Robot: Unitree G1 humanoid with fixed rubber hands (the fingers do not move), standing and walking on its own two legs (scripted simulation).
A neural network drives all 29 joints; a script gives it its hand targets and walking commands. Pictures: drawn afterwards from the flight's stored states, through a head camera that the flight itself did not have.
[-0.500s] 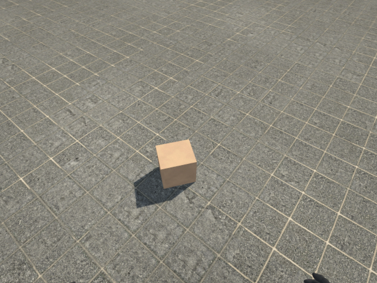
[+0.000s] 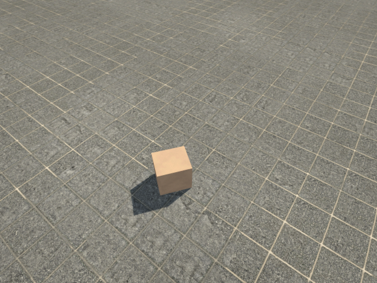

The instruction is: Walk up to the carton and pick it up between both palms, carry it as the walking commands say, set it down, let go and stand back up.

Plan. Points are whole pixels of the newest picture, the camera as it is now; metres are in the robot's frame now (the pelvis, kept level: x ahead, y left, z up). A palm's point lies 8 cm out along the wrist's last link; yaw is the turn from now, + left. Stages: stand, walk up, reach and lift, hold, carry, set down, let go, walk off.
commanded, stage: stand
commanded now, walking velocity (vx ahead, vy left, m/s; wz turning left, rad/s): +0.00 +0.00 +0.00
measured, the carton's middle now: (172, 170) +0.86 +0.13 -0.67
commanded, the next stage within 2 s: walk up in 0.36 s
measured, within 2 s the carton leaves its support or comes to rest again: neither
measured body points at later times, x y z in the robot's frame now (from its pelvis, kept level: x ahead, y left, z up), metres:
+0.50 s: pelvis +0.01 +0.00 +0.01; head +0.03 +0.00 +0.46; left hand +0.09 +0.31 -0.12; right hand +0.11 -0.29 -0.12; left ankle +0.00 +0.13 -0.74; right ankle +0.00 -0.12 -0.74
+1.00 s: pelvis +0.12 +0.05 -0.01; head +0.14 +0.06 +0.44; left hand +0.16 +0.39 -0.12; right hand +0.18 -0.28 -0.11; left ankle +0.08 +0.16 -0.74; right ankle +0.18 -0.08 -0.72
